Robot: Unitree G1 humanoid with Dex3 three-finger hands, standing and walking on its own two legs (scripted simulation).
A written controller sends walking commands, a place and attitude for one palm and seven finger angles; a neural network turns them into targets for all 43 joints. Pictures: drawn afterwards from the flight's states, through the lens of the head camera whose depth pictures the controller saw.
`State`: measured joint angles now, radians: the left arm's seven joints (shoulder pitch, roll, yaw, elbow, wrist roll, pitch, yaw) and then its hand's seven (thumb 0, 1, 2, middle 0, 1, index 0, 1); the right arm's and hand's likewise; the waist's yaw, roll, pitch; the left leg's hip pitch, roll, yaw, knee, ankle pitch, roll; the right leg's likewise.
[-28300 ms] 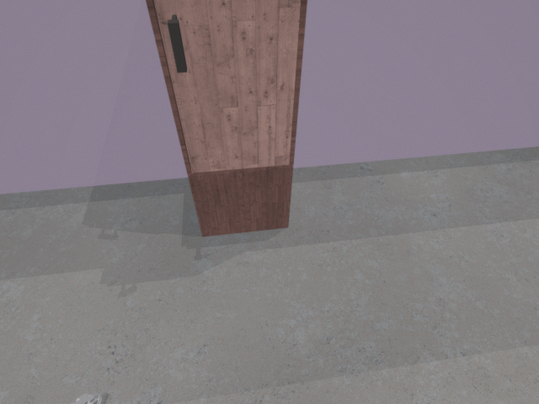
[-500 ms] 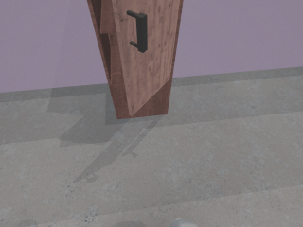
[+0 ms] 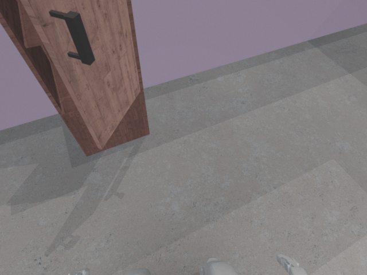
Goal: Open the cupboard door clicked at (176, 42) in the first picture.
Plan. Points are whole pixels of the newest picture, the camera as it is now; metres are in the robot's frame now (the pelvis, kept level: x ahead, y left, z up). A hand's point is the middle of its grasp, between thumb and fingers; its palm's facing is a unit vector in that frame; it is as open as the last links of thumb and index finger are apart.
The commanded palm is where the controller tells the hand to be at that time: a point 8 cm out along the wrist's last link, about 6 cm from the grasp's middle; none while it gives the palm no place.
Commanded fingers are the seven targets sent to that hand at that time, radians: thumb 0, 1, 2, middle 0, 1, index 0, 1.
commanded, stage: walk to a spot facing it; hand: left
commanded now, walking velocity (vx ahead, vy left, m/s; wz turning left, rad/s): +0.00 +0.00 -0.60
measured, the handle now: (72, 38) +0.59 +0.32 +0.14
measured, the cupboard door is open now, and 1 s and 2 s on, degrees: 45 45 45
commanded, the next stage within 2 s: none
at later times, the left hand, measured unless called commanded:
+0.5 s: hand (119, 265) +0.15 +0.16 -0.17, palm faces -0.27 -0.94 -0.22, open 7.4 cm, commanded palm none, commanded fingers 0.00 0.90 0.90 -0.20 -0.30 -0.20 -0.30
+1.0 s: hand (192, 210) +0.29 -0.01 -0.15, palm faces -0.57 -0.79 -0.21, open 7.3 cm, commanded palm none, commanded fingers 0.00 0.90 0.90 -0.20 -0.30 -0.20 -0.30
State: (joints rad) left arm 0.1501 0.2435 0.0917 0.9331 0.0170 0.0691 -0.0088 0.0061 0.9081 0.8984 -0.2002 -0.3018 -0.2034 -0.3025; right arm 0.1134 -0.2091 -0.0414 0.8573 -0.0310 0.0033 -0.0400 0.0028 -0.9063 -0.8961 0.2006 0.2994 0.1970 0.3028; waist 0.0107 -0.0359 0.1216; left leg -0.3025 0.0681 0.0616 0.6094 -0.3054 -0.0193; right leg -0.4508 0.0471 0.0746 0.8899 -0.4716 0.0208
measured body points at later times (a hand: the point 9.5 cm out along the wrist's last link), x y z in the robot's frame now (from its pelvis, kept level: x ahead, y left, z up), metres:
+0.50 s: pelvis +0.02 -0.01 +0.00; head +0.07 -0.02 +0.45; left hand +0.16 +0.21 -0.15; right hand +0.02 -0.29 -0.13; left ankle +0.07 +0.11 -0.73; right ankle +0.00 -0.14 -0.71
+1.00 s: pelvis +0.11 -0.12 +0.01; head +0.15 -0.15 +0.46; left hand +0.32 +0.04 -0.13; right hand -0.01 -0.35 -0.13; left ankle +0.21 +0.00 -0.68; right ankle +0.04 -0.20 -0.73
